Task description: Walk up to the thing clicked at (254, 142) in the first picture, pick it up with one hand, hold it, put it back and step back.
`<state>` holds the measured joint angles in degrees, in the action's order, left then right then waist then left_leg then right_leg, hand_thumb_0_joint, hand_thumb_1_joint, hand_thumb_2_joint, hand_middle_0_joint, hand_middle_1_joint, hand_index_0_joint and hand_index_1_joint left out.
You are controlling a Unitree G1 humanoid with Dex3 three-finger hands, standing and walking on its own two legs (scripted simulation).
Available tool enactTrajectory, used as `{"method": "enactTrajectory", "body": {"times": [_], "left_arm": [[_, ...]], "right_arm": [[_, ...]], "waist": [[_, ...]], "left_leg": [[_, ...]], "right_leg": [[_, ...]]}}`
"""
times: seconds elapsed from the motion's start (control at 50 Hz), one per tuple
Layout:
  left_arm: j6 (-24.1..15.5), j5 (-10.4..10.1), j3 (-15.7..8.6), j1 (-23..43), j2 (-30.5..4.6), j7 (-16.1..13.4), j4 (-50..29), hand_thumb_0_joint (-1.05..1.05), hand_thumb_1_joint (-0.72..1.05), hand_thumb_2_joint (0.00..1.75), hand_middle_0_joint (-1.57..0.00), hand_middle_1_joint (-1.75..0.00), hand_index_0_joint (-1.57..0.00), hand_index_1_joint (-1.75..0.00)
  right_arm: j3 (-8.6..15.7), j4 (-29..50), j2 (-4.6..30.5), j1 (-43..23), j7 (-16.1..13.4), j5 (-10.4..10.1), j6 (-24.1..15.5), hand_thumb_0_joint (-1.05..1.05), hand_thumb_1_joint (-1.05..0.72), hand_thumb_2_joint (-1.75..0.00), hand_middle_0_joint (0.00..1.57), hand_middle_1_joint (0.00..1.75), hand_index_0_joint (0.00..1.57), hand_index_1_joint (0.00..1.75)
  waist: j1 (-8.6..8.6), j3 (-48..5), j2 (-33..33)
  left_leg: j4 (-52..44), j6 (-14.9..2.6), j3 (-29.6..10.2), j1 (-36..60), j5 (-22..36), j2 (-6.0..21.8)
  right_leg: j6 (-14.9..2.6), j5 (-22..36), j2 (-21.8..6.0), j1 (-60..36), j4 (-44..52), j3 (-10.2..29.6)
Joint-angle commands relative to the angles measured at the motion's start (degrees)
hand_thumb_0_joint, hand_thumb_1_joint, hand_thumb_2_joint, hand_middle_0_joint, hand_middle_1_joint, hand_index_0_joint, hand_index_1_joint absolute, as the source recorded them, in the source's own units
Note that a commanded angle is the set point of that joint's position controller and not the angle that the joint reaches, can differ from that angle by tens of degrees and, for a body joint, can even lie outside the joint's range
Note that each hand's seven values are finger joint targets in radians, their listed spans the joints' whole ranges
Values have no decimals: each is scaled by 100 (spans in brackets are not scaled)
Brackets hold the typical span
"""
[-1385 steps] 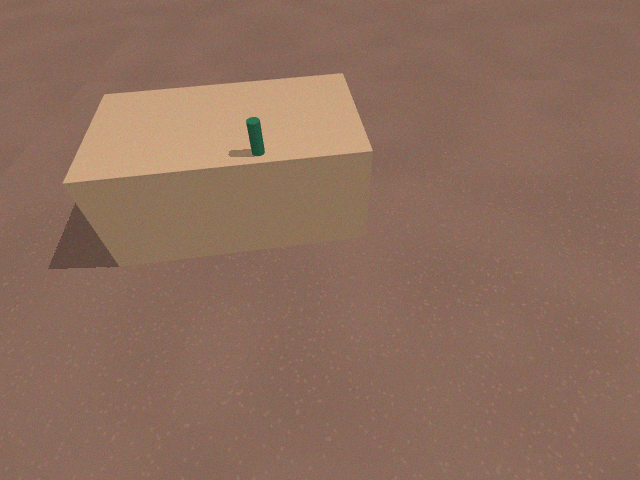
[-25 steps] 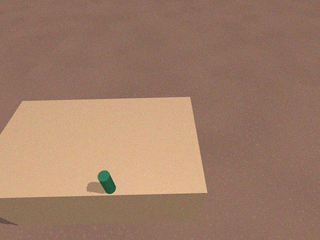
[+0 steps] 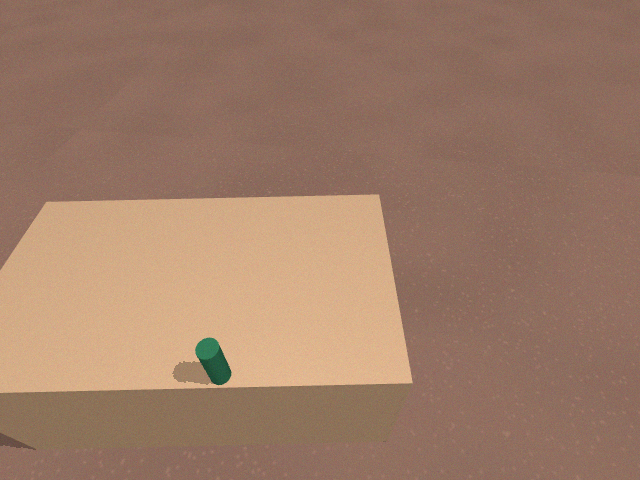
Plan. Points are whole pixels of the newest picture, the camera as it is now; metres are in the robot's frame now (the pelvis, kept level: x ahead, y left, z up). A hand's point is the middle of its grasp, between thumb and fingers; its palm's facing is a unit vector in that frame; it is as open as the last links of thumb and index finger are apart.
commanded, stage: stand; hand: left
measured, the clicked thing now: (214, 362) +0.39 +0.24 -0.27
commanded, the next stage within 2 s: step back in 0.02 s
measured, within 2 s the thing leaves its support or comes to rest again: neither
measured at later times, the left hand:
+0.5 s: hand out of the picture -0.02 +0.23 -0.15, palm faces +0.01 -0.90 -0.44, open 7.4 cm
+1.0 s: hand out of the picture -0.13 +0.26 -0.17, palm faces +0.08 -0.91 -0.40, open 7.4 cm
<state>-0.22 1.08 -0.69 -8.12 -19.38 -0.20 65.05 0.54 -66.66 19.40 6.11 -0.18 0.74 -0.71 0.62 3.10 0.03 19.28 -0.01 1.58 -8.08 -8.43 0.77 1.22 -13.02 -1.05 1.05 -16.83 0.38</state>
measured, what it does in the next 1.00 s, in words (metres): walks backwards: left foot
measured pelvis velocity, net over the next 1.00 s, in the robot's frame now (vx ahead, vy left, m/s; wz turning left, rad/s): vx -0.20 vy -0.02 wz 0.06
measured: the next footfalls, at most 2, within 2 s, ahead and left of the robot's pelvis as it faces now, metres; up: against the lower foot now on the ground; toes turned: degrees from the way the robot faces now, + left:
left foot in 0.72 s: -0.09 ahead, +0.09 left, +0.00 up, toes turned +5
right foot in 1.14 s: -0.24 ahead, -0.17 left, +0.00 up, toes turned +2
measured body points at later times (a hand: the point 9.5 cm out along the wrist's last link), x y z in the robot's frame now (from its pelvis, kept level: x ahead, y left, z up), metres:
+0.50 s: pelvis -0.08 -0.05 -0.02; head -0.01 -0.08 +0.42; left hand -0.02 +0.27 -0.12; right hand +0.04 -0.35 -0.17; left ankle -0.11 +0.10 -0.67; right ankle -0.09 -0.13 -0.75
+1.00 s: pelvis -0.20 -0.02 -0.02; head -0.14 +0.00 +0.43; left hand -0.13 +0.31 -0.14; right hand -0.04 -0.32 -0.12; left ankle -0.13 +0.09 -0.75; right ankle -0.25 -0.17 -0.65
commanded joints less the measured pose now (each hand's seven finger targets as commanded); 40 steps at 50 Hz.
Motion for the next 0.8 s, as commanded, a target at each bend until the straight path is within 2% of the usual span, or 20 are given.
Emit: {"method": "enactTrajectory", "body": {"times": [0.0,0.08,0.14,0.18,0.22,0.24,0.26,0.28,0.32,0.34,0.38,0.42,0.5,0.58,0.62,0.66,0.7,0.72,0.76,0.78], "left_arm": [[-63,-107,-429,250,-1548,-80,-458,0,90,90,-20,-30,-20,-30],[26,-128,-431,-108,-1219,-102,-715,0,90,90,-20,-30,-20,-30],[162,-90,-467,-405,-1138,-82,-833,0,90,90,-20,-30,-20,-30],[224,-83,-501,-517,-1129,-57,-914,0,90,90,-20,-30,-20,-30],[223,-69,-535,-784,-1100,-50,-903,0,90,90,-20,-30,-20,-30],[180,-51,-552,-789,-1124,-71,-953,0,90,90,-20,-30,-20,-30],[129,46,-618,-659,-1455,-104,-1054,0,90,90,-20,-30,-20,-30],[89,73,-759,-424,-1973,-108,-1211,0,90,90,-20,-30,-20,-30],[57,145,-761,156,-2048,-134,-1564,0,90,90,-20,-30,-20,-30],[42,143,-769,309,-1972,-151,-1683,0,90,90,-20,-30,-20,-30],[13,126,-698,691,-1648,-154,-1817,0,90,90,-20,-30,-20,-30],[18,106,-648,517,-1483,-178,-1857,0,90,90,-20,-30,-20,-30],[60,37,-679,-384,-1341,-282,-1863,0,90,90,-20,-30,-20,-30],[80,-20,-760,-625,-1477,-311,-1961,0,90,90,-20,-30,-20,-30],[94,-32,-769,-357,-1566,-286,-2071,0,90,90,-20,-30,-20,-30],[99,-36,-754,-40,-1660,-246,-2229,0,90,90,-20,-30,-20,-30],[113,-46,-725,229,-1693,-197,-2319,0,90,90,-20,-30,-20,-30],[120,-55,-692,205,-1587,-181,-2357,0,90,90,-20,-30,-20,-30],[150,-127,-704,408,-1349,-212,-2300,0,90,90,-20,-30,-20,-30],[172,-52,-732,438,-1414,-235,-2237,0,90,90,-20,-30,-20,-30]], "right_arm": [[345,483,1567,-431,-18,-35,9,0,-90,-90,20,30,20,30],[457,773,1630,-215,-1,-107,74,0,-90,-90,20,30,20,30],[582,1117,1771,-447,-29,-46,150,0,-90,-90,20,30,20,30],[608,1303,1744,-507,-53,9,205,0,-90,-90,20,30,20,30],[587,1500,1651,-757,-51,28,277,0,-90,-90,20,30,20,30],[547,1540,1532,-784,-41,-19,320,0,-90,-90,20,30,20,30],[491,1624,1316,-873,-31,-132,356,0,-90,-90,20,30,20,30],[427,1729,1085,-868,-63,-168,378,0,-90,-90,20,30,20,30],[468,1549,1173,-136,-159,-81,438,0,-90,-90,20,30,20,30],[495,1518,1288,15,-156,-100,423,0,-90,-90,20,30,20,30],[522,1425,1422,234,-128,-147,382,0,-90,-90,20,30,20,30],[450,1516,1408,213,-159,-101,352,0,-90,-90,20,30,20,30],[322,1775,1261,-137,-194,-20,266,0,-90,-90,20,30,20,30],[327,1903,1245,-202,-179,21,214,0,-90,-90,20,30,20,30],[376,1822,1278,136,-143,26,216,0,-90,-90,20,30,20,30],[444,1727,1304,442,-102,32,226,0,-90,-90,20,30,20,30],[529,1657,1403,637,-62,36,224,0,-90,-90,20,30,20,30],[610,1749,1613,552,-60,76,235,0,-90,-90,20,30,20,30],[698,1911,2172,214,-6,57,236,0,-90,-90,20,30,20,30],[699,1907,2129,228,-19,120,212,0,-90,-90,20,30,20,30]], "waist": [[-14,409,-48],[-9,-442,-540],[-97,-848,-1083],[-134,-935,-1197],[-329,-906,-1077],[-411,-812,-680],[-421,-491,292],[-379,-72,1232],[-35,-39,897],[-16,-175,947],[188,-302,854],[68,-503,788],[-418,-649,713],[-538,-668,853],[-371,-859,947],[-156,-916,908],[34,-884,500],[19,-845,-102],[213,-618,-1708],[266,-453,-1394]], "left_leg": [[231,-351,-745,-123,1602,630],[199,-945,-1117,-55,2314,1177],[159,-1412,-1458,-283,2035,1657],[295,-1527,-1477,-530,1819,1696],[896,-1327,-1156,-783,1767,1443],[1447,-1013,-917,-757,1498,1020],[2275,-517,-669,-1112,582,237],[2989,-185,-547,-2093,-1529,-776],[4447,-145,-1118,-2119,-2728,-784],[4881,-173,-1217,-2052,-2531,-713],[5030,-70,-1265,-2043,-1902,-733],[4987,-32,-1133,-2383,-1638,-834],[3995,27,-967,-2879,-1773,-567],[2880,-1,-673,-2432,-2027,-225],[2393,-65,-476,-1903,-1844,-182],[1891,-139,-255,-1185,-1433,-177],[1314,-252,-268,-419,-42,-87],[1261,-567,-1057,-393,815,441],[110,-1805,-2890,-883,1316,1970],[-5,-1956,-3218,-1063,1097,2076]], "right_leg": [[-243,1282,-498,1029,-243,340],[-293,717,-65,813,-1545,-58],[-324,-1170,159,894,-2702,-61],[-374,-1597,132,999,-3180,78],[-402,-1121,44,815,-2486,55],[-374,-155,-131,928,-1543,226],[-361,1001,-781,1177,-596,1136],[-739,2016,-1525,1011,-99,2186],[-1634,2966,-2098,1452,-338,2292],[-1716,2928,-2068,1515,-397,2240],[-1320,2954,-1390,1145,-720,1292],[-1016,3330,-1101,437,-1089,855],[-1160,3878,-1322,-876,-1405,1005],[-1356,4222,-1609,-922,-1562,1158],[-1298,4204,-1584,-667,-1691,1040],[-1218,3586,-1529,52,-1723,930],[-944,2252,-1355,938,-1782,765],[-746,1335,-972,1363,-2343,622],[-283,-2332,653,1963,-4259,0],[-250,-2720,641,2130,-5130,617]]}}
